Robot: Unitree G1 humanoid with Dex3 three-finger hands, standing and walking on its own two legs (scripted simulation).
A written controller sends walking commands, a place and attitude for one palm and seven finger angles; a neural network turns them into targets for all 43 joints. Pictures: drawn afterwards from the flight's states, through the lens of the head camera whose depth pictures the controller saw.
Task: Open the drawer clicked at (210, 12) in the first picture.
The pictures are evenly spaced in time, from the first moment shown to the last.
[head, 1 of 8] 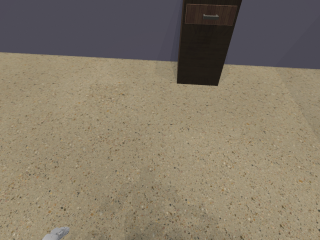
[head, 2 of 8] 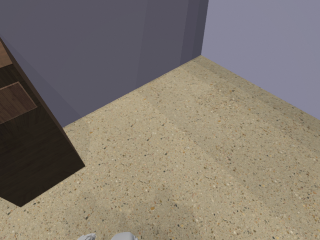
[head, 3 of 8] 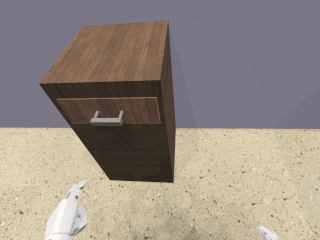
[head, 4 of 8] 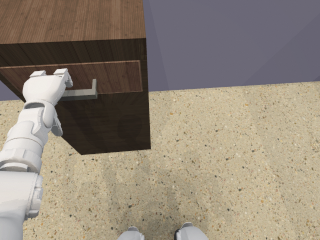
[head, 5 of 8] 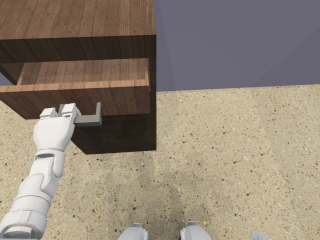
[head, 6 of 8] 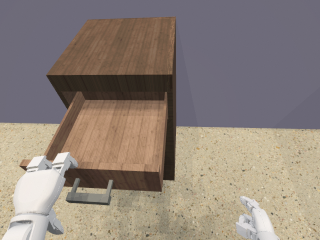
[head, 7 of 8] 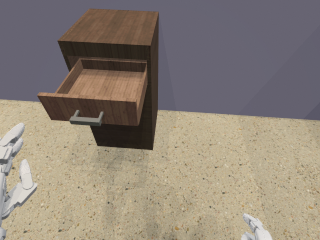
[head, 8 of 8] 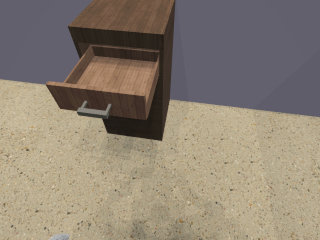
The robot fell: no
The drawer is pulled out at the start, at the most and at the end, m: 0.00 0.30 0.30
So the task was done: yes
